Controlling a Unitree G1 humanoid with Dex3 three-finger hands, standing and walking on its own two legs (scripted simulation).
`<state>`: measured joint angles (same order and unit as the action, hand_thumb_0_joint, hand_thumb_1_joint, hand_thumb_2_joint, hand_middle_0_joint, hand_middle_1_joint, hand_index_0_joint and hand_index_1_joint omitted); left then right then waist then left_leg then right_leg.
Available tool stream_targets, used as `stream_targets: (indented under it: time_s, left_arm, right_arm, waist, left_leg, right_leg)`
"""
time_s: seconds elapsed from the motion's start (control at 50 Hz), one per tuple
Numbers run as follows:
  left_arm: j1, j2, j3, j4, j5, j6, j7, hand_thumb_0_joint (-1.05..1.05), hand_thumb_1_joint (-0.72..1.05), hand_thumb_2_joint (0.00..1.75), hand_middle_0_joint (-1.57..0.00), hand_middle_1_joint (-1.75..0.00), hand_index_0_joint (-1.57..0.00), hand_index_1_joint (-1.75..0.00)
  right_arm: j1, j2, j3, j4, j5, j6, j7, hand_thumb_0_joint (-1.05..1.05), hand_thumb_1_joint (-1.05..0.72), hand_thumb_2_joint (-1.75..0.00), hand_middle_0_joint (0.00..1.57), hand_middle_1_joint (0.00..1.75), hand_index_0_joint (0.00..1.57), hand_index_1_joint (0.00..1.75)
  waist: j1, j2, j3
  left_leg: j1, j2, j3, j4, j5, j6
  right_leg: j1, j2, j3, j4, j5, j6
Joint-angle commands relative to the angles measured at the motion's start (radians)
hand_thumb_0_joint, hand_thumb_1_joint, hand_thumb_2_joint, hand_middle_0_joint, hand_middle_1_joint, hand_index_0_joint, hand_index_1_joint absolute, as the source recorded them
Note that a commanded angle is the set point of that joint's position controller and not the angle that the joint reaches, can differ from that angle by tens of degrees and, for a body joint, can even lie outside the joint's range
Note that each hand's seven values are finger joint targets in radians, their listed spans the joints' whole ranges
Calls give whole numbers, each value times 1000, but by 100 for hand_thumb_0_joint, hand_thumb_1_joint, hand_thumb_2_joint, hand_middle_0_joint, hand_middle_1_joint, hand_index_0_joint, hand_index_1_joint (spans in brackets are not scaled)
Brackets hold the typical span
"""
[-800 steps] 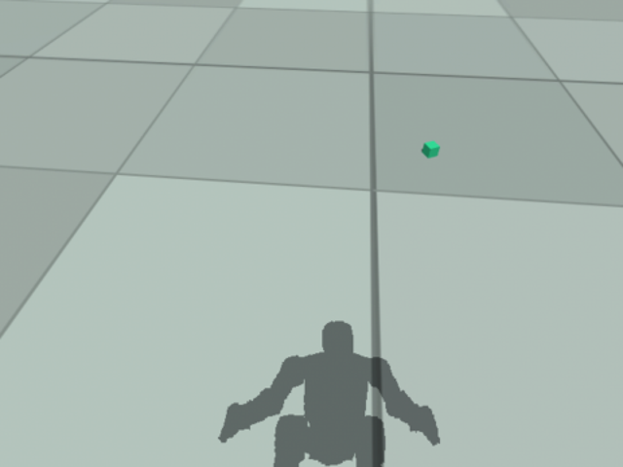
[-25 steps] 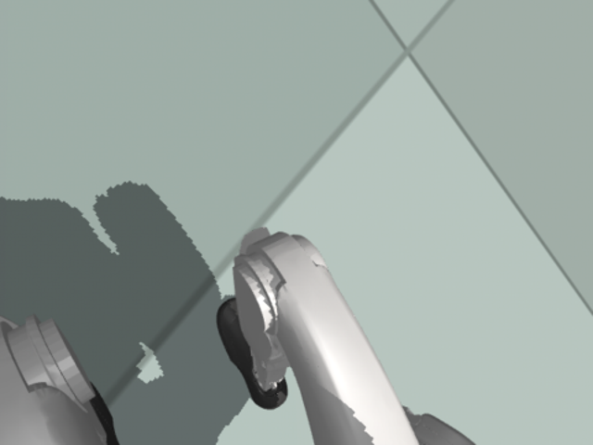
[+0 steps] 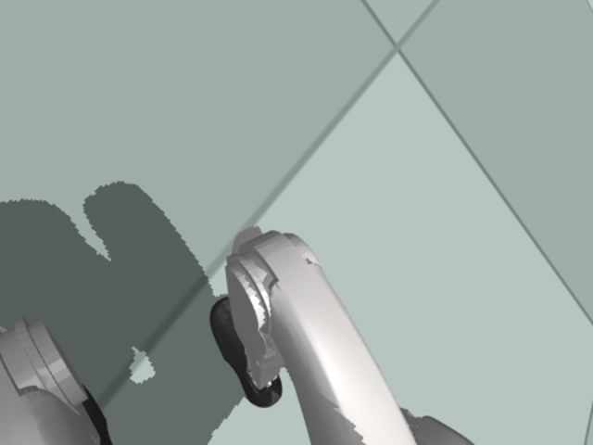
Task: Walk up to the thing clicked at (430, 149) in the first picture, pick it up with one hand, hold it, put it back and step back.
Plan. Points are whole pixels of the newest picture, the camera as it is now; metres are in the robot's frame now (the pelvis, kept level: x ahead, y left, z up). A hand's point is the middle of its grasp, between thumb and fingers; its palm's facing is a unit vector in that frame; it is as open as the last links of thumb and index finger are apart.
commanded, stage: close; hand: left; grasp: from above
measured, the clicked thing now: out of the picture +0.42 +0.34 -0.29
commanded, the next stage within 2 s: settle in 1.00 s
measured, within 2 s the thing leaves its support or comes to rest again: leaves its support in 1.50 s
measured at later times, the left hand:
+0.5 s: hand out of the picture +0.40 +0.34 -0.26, palm faces -0.10 -0.44 -0.89, open 9.7 cm
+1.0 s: hand out of the picture +0.40 +0.34 -0.26, palm faces -0.10 -0.44 -0.89, open 8.8 cm
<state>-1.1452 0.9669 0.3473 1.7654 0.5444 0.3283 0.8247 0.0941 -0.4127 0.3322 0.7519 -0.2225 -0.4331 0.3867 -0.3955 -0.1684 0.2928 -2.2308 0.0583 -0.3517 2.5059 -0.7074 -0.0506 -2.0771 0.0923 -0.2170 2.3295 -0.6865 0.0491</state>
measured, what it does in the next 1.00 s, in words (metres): stands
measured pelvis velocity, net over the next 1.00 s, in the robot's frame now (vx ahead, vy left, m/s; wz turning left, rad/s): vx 0.00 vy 0.00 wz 0.00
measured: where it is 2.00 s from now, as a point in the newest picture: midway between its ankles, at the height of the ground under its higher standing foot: (182, 411)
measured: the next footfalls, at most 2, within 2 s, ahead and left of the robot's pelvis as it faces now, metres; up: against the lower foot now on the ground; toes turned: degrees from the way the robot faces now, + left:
none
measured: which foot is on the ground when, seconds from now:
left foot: down 0.00-1.00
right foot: down 0.00-1.00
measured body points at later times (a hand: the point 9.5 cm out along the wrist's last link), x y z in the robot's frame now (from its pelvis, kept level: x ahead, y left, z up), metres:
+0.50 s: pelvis +0.00 +0.00 +0.00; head +0.28 +0.12 +0.32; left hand +0.41 +0.35 -0.21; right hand +0.03 -0.25 -0.04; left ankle +0.07 +0.14 -0.29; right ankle +0.12 -0.12 -0.29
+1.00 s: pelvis +0.00 +0.00 +0.01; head +0.28 +0.12 +0.33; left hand +0.41 +0.35 -0.21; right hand +0.03 -0.25 -0.04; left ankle +0.07 +0.14 -0.29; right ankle +0.12 -0.12 -0.29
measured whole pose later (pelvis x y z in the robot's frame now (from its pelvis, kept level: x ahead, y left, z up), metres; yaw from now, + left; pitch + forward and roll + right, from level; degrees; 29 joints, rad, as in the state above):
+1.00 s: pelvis +0.00 +0.00 +0.01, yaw +0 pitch +23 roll -15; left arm -1.13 0.95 0.33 1.77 0.55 0.32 0.82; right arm 0.08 -0.40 0.33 0.77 -0.23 -0.45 0.39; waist -0.39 -0.16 0.28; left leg -2.22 0.06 -0.36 2.49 -0.71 -0.05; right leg -2.07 0.09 -0.22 2.31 -0.68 0.04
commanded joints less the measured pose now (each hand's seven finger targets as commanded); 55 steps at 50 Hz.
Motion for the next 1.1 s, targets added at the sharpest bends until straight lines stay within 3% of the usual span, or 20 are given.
stream_targets:
  time_s: [0.0,0.08,0.12,0.18,0.2,0.22,0.32,0.42,0.48,0.6,0.66,0.8,0.9,0.98,1.08]
  left_arm:
    - [-167,156,-23,-64,-3,1,37,0,-4,65,-57,-46,-51,-52]
    - [-178,184,-21,-82,12,-4,32,0,2,62,-60,-44,-55,-50]
    - [-179,160,-34,-82,-1,-5,27,0,3,60,-61,-43,-56,-49]
    - [-180,156,-51,-89,12,-8,15,0,7,58,-65,-41,-60,-46]
    - [-163,172,-44,-62,33,-6,19,0,8,58,-65,-41,-60,-46]
    - [-165,164,-53,-81,28,-7,18,0,9,59,-67,-39,-62,-45]
    - [-167,158,-42,-76,18,-12,31,0,12,54,-69,-35,-64,-41]
    - [-179,184,-40,-78,44,-14,30,0,20,53,-75,-35,-70,-40]
    - [-162,170,-31,-67,29,-16,35,0,23,51,-77,-32,-72,-37]
    - [-167,171,-29,-75,38,-20,43,0,31,49,-83,-29,-79,-34]
    - [-150,141,-34,-79,8,-22,51,0,33,51,-85,-29,-80,-34]
    - [-152,156,-33,-64,25,-19,37,0,37,48,-89,-26,-84,-31]
    - [-162,132,-51,-74,25,-14,30,0,41,49,-91,-27,-86,-32]
    - [-158,131,-47,-75,17,-10,38,0,47,52,-97,-25,-91,-31]
    - [-169,137,-45,-69,33,-15,48,0,49,49,-99,-23,-93,-29]
  right_arm:
    - [197,-348,-91,31,9,1,1,0,-89,-90,20,30,20,30]
    - [195,-340,-83,46,12,0,-2,0,-88,-90,20,30,20,30]
    - [186,-341,-86,34,8,-2,-2,0,-89,-90,20,30,20,30]
    - [180,-337,-87,50,8,-7,-5,0,-88,-90,20,30,20,30]
    - [201,-347,-89,47,11,-5,-4,0,-88,-90,20,30,20,30]
    - [191,-344,-89,36,10,-6,-4,0,-88,-90,20,30,20,30]
    - [193,-341,-84,45,8,-9,-2,0,-88,-90,20,30,20,30]
    - [196,-331,-79,53,5,-13,-5,0,-88,-90,20,30,20,30]
    - [185,-334,-84,51,5,-16,-3,0,-88,-90,20,30,20,30]
    - [199,-334,-87,59,1,-20,-3,0,-88,-90,20,30,20,30]
    - [190,-334,-85,41,-1,-20,2,0,-88,-90,20,30,20,30]
    - [193,-334,-90,50,3,-18,-3,0,-88,-90,20,30,20,30]
    - [196,-330,-92,54,-2,-20,-1,0,-88,-90,20,30,20,30]
    - [204,-333,-95,46,0,-18,1,0,-88,-90,20,30,20,30]
    - [193,-332,-93,63,0,-21,1,0,-88,-90,20,30,20,30]
  waist:
    - [-81,483,-601]
    - [-71,492,-603]
    - [-77,488,-595]
    - [-88,497,-580]
    - [-86,487,-603]
    - [-86,477,-600]
    - [-76,490,-606]
    - [-80,498,-607]
    - [-73,486,-601]
    - [-78,487,-616]
    - [-80,478,-605]
    - [-79,488,-603]
    - [-84,488,-610]
    - [-76,483,-623]
    - [-79,501,-598]
  left_leg:
    - [467,39,112,-244,142,47]
    - [459,37,118,-247,137,45]
    - [469,37,111,-248,131,45]
    - [456,33,115,-247,117,46]
    - [446,36,113,-249,122,48]
    - [441,33,118,-240,131,49]
    - [469,40,108,-245,159,43]
    - [459,34,124,-242,145,45]
    - [458,38,120,-240,139,46]
    - [461,37,117,-250,141,47]
    - [486,37,106,-248,167,45]
    - [464,37,113,-261,133,44]
    - [467,36,113,-255,142,45]
    - [490,37,102,-261,150,45]
    - [470,35,109,-264,130,43]
  right_leg:
    - [314,11,-101,-230,268,-37]
    - [313,8,-100,-231,261,-38]
    - [304,7,-106,-219,252,-39]
    - [293,9,-102,-228,241,-38]
    - [307,16,-101,-245,249,-40]
    - [315,12,-93,-245,256,-38]
    - [323,8,-103,-227,282,-38]
    - [322,13,-91,-248,270,-39]
    - [322,15,-91,-254,256,-38]
    - [326,15,-94,-261,260,-39]
    - [339,6,-103,-236,291,-34]
    - [316,17,-94,-259,259,-41]
    - [319,15,-91,-260,265,-39]
    - [318,10,-100,-245,271,-40]
    - [310,11,-95,-258,255,-40]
